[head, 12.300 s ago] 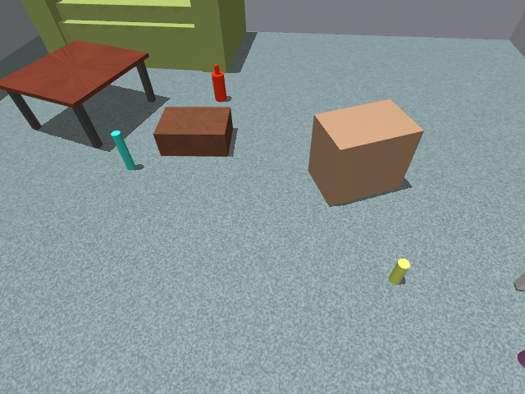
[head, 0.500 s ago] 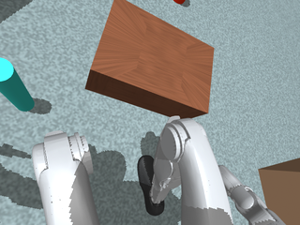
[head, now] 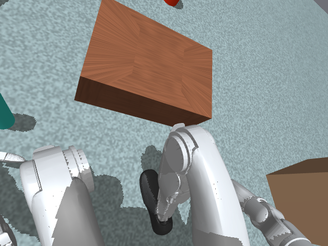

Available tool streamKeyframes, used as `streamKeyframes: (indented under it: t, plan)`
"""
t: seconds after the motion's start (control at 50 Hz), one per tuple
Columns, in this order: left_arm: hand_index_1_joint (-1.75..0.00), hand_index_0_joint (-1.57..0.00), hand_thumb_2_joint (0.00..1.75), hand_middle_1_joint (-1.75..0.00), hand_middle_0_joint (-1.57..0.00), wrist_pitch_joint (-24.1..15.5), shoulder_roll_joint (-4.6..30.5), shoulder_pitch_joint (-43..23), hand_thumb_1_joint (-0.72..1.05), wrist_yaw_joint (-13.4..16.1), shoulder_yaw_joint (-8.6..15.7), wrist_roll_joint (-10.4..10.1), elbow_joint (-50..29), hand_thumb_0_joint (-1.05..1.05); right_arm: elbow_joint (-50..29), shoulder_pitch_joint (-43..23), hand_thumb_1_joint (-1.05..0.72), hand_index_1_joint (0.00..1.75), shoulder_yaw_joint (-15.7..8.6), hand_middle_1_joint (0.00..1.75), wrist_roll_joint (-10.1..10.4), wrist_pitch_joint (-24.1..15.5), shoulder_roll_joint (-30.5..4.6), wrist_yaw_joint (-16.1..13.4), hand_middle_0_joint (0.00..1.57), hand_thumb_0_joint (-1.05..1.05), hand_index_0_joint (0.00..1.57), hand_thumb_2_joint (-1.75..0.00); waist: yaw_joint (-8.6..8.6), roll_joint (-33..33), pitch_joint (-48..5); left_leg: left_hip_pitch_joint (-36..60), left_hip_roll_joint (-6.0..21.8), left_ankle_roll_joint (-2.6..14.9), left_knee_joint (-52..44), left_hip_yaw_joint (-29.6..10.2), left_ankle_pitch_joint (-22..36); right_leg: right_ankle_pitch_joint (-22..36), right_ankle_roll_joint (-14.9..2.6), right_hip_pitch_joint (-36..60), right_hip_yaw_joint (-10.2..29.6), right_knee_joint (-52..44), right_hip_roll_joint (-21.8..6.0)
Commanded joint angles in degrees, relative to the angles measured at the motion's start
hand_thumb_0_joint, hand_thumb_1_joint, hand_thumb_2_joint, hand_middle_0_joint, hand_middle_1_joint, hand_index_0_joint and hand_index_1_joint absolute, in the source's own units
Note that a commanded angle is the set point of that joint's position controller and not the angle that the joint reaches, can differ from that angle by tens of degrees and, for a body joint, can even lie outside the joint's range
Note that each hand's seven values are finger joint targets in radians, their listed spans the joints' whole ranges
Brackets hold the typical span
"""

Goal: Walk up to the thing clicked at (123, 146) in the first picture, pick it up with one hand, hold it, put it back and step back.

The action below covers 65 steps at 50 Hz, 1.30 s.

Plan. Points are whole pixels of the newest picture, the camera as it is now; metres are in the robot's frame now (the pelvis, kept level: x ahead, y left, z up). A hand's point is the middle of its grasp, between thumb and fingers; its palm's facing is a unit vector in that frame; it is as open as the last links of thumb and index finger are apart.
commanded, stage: close in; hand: left
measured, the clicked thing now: out of the picture +0.44 +0.30 -0.16
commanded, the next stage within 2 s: rest palm in 0.08 s
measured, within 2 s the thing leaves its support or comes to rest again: leaves its support in 1.50 s
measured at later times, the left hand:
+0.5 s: hand out of the picture +0.41 +0.29 -0.16, palm faces +0.31 -0.95 +0.02, open 16.8 cm
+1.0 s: hand out of the picture +0.43 +0.28 -0.16, palm faces +0.31 -0.95 +0.00, open 7.8 cm
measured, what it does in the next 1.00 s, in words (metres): stands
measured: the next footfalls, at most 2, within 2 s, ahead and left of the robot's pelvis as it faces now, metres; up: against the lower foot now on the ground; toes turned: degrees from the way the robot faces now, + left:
none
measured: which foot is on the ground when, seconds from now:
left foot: down 0.00-1.00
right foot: down 0.00-1.00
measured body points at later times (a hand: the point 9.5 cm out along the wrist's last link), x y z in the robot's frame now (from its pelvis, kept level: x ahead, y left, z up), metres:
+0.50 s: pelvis +0.00 +0.00 +0.00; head +0.22 +0.18 +0.35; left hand +0.39 +0.33 -0.16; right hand +0.18 -0.24 -0.04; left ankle +0.08 +0.13 -0.25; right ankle +0.14 -0.12 -0.25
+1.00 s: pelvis +0.00 +0.00 +0.00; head +0.23 +0.18 +0.34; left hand +0.40 +0.33 -0.15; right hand +0.17 -0.24 -0.04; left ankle +0.08 +0.13 -0.25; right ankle +0.14 -0.12 -0.25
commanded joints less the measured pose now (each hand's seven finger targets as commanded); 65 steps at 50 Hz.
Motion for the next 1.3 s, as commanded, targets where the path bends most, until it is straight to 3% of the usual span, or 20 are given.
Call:
streamKeyframes:
  t: [0.0, 0.06, 0.14, 0.16, 0.38, 0.46, 0.54, 0.72, 0.86, 0.94, 1.0, 1.16, 1.22, 1.26, 1.28]
  plan:
    - [-0.09, -0.09, 0.09, -0.11, -0.07, -5.1, 11.1, -11.7, -0.61, 1.5, 0.4, 0.3, -7.3, 0.00, -1.9, 0.9, -0.91, 0.30, -6.2, 0.30, -0.5, 0.6, -19.2, -0.8, 0.20, 0.00, 0.20, -0.90, -4.09, 26.4, -31.6, 20.5, 1.6, -0.98, -19.1, 5.5, 3.2, 5.9, -3.36, 13.7, -4.8, -10.4, 2.6]
    - [-0.09, -0.08, 0.10, -0.10, -0.07, -5.4, 11.6, -11.1, -0.60, 2.3, 0.9, 0.4, -6.3, 0.00, -2.3, 0.5, -0.91, 0.30, -5.8, 0.30, -0.4, 0.8, -19.3, -0.8, 0.20, 0.00, 0.20, -0.90, -4.09, 26.2, -30.4, 18.9, 1.5, -0.78, -19.4, 5.2, 0.8, 4.3, -3.33, 13.2, -5.1, -10.4, 2.7]
    - [-0.11, -0.08, 0.12, -0.12, -0.07, -6.0, 10.9, -10.6, -0.60, 3.2, 0.7, 0.6, -7.0, 0.00, -2.3, 0.9, -0.91, 0.30, -5.6, 0.30, -0.8, 1.1, -19.4, -0.6, 0.20, 0.00, 0.20, -0.90, -4.09, 27.0, -32.6, 21.1, 1.5, -1.17, -19.2, 4.9, 3.7, 6.6, -3.35, 14.2, -5.2, -10.0, 2.8]
    - [-0.10, -0.07, 0.11, -0.10, -0.06, -6.0, 10.6, -10.6, -0.59, 3.4, -0.2, 0.7, -6.7, 0.00, -2.1, 1.0, -0.91, 0.30, -5.5, 0.30, -0.8, 1.2, -19.2, -0.5, 0.20, 0.00, 0.20, -0.90, -4.34, 27.3, -32.0, 20.6, 1.5, -1.08, -19.2, 5.2, 3.4, 6.6, -3.42, 14.1, -5.1, -10.1, 2.9]
    - [-0.11, -0.06, 0.17, -0.08, -0.08, -6.0, 9.9, -11.8, -0.47, 4.9, -2.1, 1.3, -8.3, 0.00, -1.8, 1.2, -0.89, 0.30, -5.2, 0.30, -1.0, 1.9, -19.4, -0.5, 0.20, 0.00, 0.20, -0.90, -5.43, 28.7, -32.2, 22.1, 1.8, -1.51, -19.0, 4.1, 6.2, 9.2, -3.40, 14.4, -5.7, -9.4, 3.0]
    - [-0.27, -0.26, 0.31, -0.26, -0.28, -6.1, 11.0, -12.8, -0.19, 6.2, -1.2, 1.6, -8.3, 0.00, -2.0, 1.4, -0.88, 0.30, -4.8, 0.30, -1.2, 2.3, -19.5, -0.4, 0.20, 0.00, 0.20, -0.90, -5.49, 28.9, -31.9, 22.2, 1.9, -1.62, -19.4, 3.6, 5.9, 9.0, -3.37, 14.6, -6.0, -9.5, 3.0]
    - [-0.35, -0.35, 0.41, -0.34, -0.37, -5.8, 9.7, -13.9, 0.00, 7.0, -3.0, 2.4, -7.3, 0.00, -2.2, 0.9, -0.87, 0.30, -4.9, 0.30, -1.3, 2.7, -19.5, -0.2, 0.20, 0.00, 0.20, -0.90, -6.20, 28.3, -29.3, 20.9, 1.9, -1.50, -20.0, 3.5, 2.9, 6.9, -3.33, 13.0, -6.1, -10.0, 3.0]
    - [-0.48, -0.50, 0.54, -0.47, -0.52, -5.5, 10.5, -14.2, 0.28, 8.5, -2.8, 2.8, -8.4, 0.00, -2.2, 1.4, -0.86, 0.30, -4.7, 0.30, -1.5, 3.2, -19.1, -0.3, 0.20, 0.00, 0.20, -0.89, -6.05, 29.0, -32.3, 23.7, 2.2, -1.70, -19.4, 3.5, 7.6, 10.3, -3.24, 14.9, -6.0, -9.9, 3.1]
    - [-0.66, -0.67, 0.71, -0.64, -0.69, -5.1, 12.0, -15.2, 0.47, 9.7, -2.2, 3.3, -9.8, 0.00, -2.1, 1.7, -0.86, 0.30, -4.5, 0.30, -1.5, 3.8, -18.7, -0.2, 0.20, 0.00, 0.20, -0.89, -5.71, 28.5, -33.2, 22.1, 2.0, -1.20, -18.7, 4.3, 6.7, 9.7, -3.25, 16.1, -5.5, -10.9, 3.5]
    - [-0.77, -0.78, 0.82, -0.76, -0.81, -4.5, 10.7, -15.4, 0.61, 9.8, -3.6, 3.8, -9.2, 0.00, -2.3, 1.6, -0.86, 0.30, -4.7, 0.30, -1.3, 4.1, -19.0, -0.2, 0.20, 0.00, 0.20, -0.89, -6.66, 29.7, -32.2, 23.3, 2.3, -1.67, -20.1, 3.1, 6.5, 9.4, -3.35, 14.1, -6.1, -10.1, 3.2]
    - [-0.89, -0.90, 0.91, -0.88, -0.92, -4.3, 11.8, -15.7, 0.60, 10.1, -2.5, 3.3, -9.4, 0.00, -2.5, 1.9, -0.86, 0.30, -4.7, 0.30, -1.1, 4.2, -19.0, -0.2, 0.20, 0.00, 0.20, -0.89, -6.29, 28.9, -32.1, 22.4, 2.2, -1.39, -19.8, 3.5, 5.8, 9.0, -3.32, 14.7, -5.9, -10.8, 3.4]
    - [-1.23, -1.24, 1.16, -1.22, -1.25, -4.1, 9.3, -16.6, 0.65, 9.6, -5.0, 3.2, -10.5, 0.00, -2.5, 1.7, -0.87, 0.30, -4.6, 0.30, -0.8, 4.0, -18.5, -0.2, 0.20, 0.00, 0.20, -0.89, -6.91, 28.7, -32.4, 22.5, 2.2, -1.31, -19.8, 3.3, 5.2, 8.7, -3.25, 14.2, -6.0, -10.9, 3.3]
    - [-1.33, -1.24, 1.25, -1.31, -1.26, -3.8, 10.8, -15.5, 0.64, 9.5, -4.2, 3.2, -11.6, 0.00, -2.2, 2.5, -0.88, 0.30, -4.8, 0.30, -0.8, 4.2, -18.5, -0.2, 0.20, 0.00, 0.20, -0.90, -6.02, 29.3, -34.3, 23.1, 2.1, -1.28, -19.4, 3.9, 7.0, 9.9, -3.24, 16.2, -5.6, -11.0, 3.4]
    - [-1.35, -1.26, 1.28, -1.33, -1.28, -3.5, 12.9, -16.0, 0.67, 9.5, -2.3, 3.0, -13.8, 0.00, -2.2, 2.9, -0.88, 0.30, -5.0, 0.30, -0.7, 4.4, -18.5, -0.3, 0.20, 0.00, 0.20, -0.90, -5.07, 30.0, -34.9, 22.4, 1.9, -1.15, -19.4, 4.5, 7.4, 10.2, -3.34, 17.1, -5.2, -11.2, 3.3]
    - [-1.39, -1.27, 1.34, -1.37, -1.29, -3.3, 11.9, -16.0, 0.68, 9.3, -2.5, 2.7, -14.6, 0.00, -1.8, 3.8, -0.89, 0.30, -5.2, 0.30, -0.7, 4.5, -18.4, -0.3, 0.20, 0.00, 0.20, -0.90, -5.40, 30.4, -36.4, 23.8, 2.1, -1.32, -19.5, 4.4, 9.1, 11.6, -3.28, 17.8, -5.2, -11.1, 3.3]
